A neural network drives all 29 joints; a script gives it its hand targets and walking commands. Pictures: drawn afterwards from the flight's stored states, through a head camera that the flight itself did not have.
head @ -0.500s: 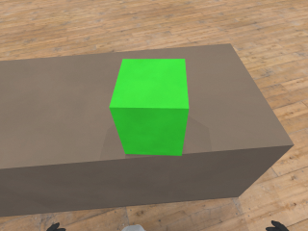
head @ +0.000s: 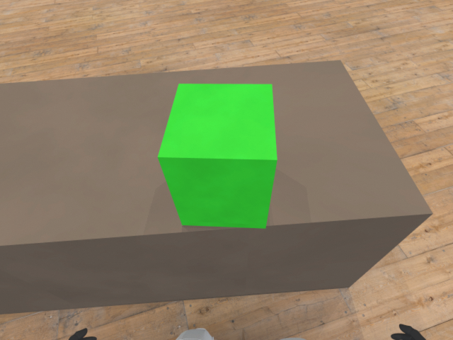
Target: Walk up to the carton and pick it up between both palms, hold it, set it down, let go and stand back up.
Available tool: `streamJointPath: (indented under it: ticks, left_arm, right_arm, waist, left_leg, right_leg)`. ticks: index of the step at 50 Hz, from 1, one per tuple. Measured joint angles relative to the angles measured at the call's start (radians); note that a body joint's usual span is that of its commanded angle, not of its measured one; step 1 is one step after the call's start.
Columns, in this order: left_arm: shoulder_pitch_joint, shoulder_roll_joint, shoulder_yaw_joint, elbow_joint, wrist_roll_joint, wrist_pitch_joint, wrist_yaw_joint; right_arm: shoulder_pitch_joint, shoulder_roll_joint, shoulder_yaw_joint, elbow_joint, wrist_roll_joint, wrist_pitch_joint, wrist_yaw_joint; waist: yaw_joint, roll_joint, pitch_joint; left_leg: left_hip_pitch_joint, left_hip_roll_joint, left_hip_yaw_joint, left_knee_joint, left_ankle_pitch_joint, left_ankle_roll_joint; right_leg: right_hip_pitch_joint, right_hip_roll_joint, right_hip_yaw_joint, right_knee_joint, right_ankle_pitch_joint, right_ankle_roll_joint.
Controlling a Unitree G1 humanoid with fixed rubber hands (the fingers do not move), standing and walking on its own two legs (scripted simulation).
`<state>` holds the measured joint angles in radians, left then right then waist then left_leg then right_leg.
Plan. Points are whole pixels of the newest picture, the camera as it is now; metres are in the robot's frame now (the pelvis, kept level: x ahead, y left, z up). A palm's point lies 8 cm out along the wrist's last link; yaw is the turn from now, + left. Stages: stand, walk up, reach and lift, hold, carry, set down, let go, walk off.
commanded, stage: reach and lift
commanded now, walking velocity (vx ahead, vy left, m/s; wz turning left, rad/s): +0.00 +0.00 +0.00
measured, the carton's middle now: (224, 159) +0.47 +0.03 +0.00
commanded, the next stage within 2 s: none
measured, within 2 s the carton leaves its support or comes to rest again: neither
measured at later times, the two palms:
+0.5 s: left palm (85, 302) +0.20 +0.29 -0.06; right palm (420, 316) +0.15 -0.30 -0.05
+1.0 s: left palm (82, 318) +0.17 +0.28 -0.04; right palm (399, 324) +0.14 -0.24 -0.03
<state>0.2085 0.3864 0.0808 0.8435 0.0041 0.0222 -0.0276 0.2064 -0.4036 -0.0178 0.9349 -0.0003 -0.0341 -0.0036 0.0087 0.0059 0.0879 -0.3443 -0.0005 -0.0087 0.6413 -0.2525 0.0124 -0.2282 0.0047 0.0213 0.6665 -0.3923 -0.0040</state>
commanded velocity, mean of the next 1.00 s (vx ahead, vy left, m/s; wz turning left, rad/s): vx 0.00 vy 0.00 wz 0.00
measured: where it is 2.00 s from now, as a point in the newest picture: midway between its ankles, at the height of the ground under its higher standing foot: outside the picture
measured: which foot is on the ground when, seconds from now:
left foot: down 0.00-1.00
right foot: down 0.00-1.00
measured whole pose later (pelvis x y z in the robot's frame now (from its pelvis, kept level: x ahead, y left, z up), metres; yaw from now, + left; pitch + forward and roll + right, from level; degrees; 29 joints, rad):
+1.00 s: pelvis -0.01 +0.00 +0.01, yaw -1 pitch -11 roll +1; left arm 0.18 0.35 0.05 0.47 -0.04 0.11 0.00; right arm 0.27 -0.21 -0.03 0.57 -0.01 -0.21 -0.02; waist 0.02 -0.07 0.11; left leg -0.11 0.00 0.01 0.47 -0.18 0.00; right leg -0.02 0.00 0.04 0.52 -0.32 -0.01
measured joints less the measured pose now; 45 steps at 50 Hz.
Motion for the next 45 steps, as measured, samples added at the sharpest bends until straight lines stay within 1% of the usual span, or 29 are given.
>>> streamJointPath:
  ticks: [1,2,4,6,9,11,14,16,20,26,29,37,41,45]
  left_arm:
    - [0.000,0.000,0.000,0.000,0.000,0.001,0.000]
    - [-0.002,0.000,0.000,-0.012,0.000,0.041,0.004]
    - [-0.022,0.000,0.000,-0.057,0.000,0.176,0.020]
    - [-0.055,0.000,0.000,-0.100,0.000,0.274,0.028]
    - [-0.087,0.000,0.000,-0.187,0.000,0.354,0.028]
    - [-0.092,0.000,0.000,-0.254,0.000,0.365,0.028]
    - [-0.101,-0.001,0.000,-0.330,0.000,0.352,0.030]
    - [-0.100,-0.006,0.000,-0.355,0.000,0.335,0.033]
    - [-0.099,-0.016,0.000,-0.360,0.000,0.323,0.040]
    - [-0.087,-0.020,0.000,-0.361,0.000,0.270,0.042]
    - [-0.074,-0.023,0.000,-0.361,0.000,0.244,0.042]
    - [-0.039,-0.035,-0.014,-0.360,0.000,0.173,0.037]
    - [-0.027,-0.036,-0.024,-0.361,-0.001,0.141,0.032]
    - [-0.025,-0.036,-0.025,-0.360,-0.017,0.111,0.030]
  right_arm:
    - [0.000,0.000,0.000,0.000,0.000,0.000,-0.001]
    - [-0.010,0.006,-0.022,0.022,-0.008,-0.031,0.009]
    - [-0.042,0.011,-0.058,0.052,-0.013,-0.092,0.036]
    - [-0.080,0.012,-0.067,0.052,-0.014,-0.128,0.051]
    - [-0.103,0.021,-0.068,0.033,-0.014,-0.153,0.055]
    - [-0.103,0.034,-0.068,0.015,-0.014,-0.163,0.050]
    - [-0.102,0.044,-0.067,0.003,-0.014,-0.179,0.058]
    - [-0.102,0.044,-0.067,0.003,-0.014,-0.191,0.066]
    - [-0.102,0.044,-0.067,0.003,-0.014,-0.203,0.089]
    - [-0.101,0.047,-0.054,0.000,-0.014,-0.223,0.095]
    - [-0.097,0.057,-0.044,-0.013,-0.014,-0.227,0.085]
    - [-0.061,0.118,-0.040,-0.093,-0.014,-0.233,0.048]
    - [-0.022,0.158,-0.040,-0.159,-0.014,-0.221,0.022]
    - [0.027,0.185,-0.027,-0.254,-0.014,-0.199,-0.002]
  waist:
    - [0.000,0.000,0.000]
    - [-0.001,0.000,-0.006]
    - [-0.007,0.000,-0.010]
    - [-0.015,-0.005,0.013]
    - [-0.022,-0.027,0.032]
    - [-0.026,-0.050,0.028]
    - [-0.028,-0.080,0.021]
    - [-0.031,-0.086,0.017]
    - [-0.029,-0.082,0.017]
    - [-0.011,-0.075,0.007]
    - [-0.004,-0.075,-0.001]
    - [0.011,-0.074,-0.002]
    - [0.014,-0.074,0.008]
    - [0.014,-0.074,0.021]
  left_leg:
    - [0.000,0.000,0.000,-0.001,0.000,0.000]
    - [-0.008,0.000,0.000,0.001,-0.001,-0.001]
    - [-0.038,0.000,0.000,0.025,-0.008,-0.001]
    - [-0.053,0.000,0.000,0.057,-0.020,-0.004]
    - [-0.053,0.000,0.000,0.070,-0.028,-0.011]
    - [-0.052,0.000,0.004,0.070,-0.033,-0.012]
    - [-0.045,0.001,0.007,0.070,-0.041,-0.012]
    - [-0.031,0.001,0.007,0.070,-0.047,-0.012]
    - [0.030,0.002,0.007,0.043,-0.048,-0.012]
    - [0.118,0.002,0.007,-0.018,-0.030,-0.012]
    - [0.150,0.002,0.007,-0.055,-0.010,-0.012]
    - [0.208,0.002,0.007,-0.140,0.049,-0.016]
    - [0.223,0.002,0.007,-0.165,0.069,-0.016]
    - [0.228,0.002,0.008,-0.168,0.076,-0.016]
  right_leg:
    - [0.000,0.000,0.000,0.000,0.000,0.000]
    - [-0.008,0.000,-0.001,0.002,-0.001,0.000]
    - [-0.038,0.000,-0.001,0.027,-0.009,0.000]
    - [-0.052,0.000,-0.002,0.059,-0.023,0.000]
    - [-0.051,0.000,-0.001,0.070,-0.032,0.000]
    - [-0.051,-0.001,0.002,0.070,-0.035,0.000]
    - [-0.044,-0.001,0.005,0.067,-0.039,0.003]
    - [-0.026,-0.001,0.006,0.058,-0.040,0.006]
    - [0.043,-0.001,0.006,0.012,-0.031,0.008]
    - [0.134,-0.002,0.006,-0.059,-0.005,0.008]
    - [0.163,-0.002,0.006,-0.091,0.013,0.008]
    - [0.203,-0.002,0.006,-0.140,0.053,0.004]
    - [0.209,-0.003,0.006,-0.147,0.065,0.002]
    - [0.213,-0.003,0.006,-0.147,0.069,0.000]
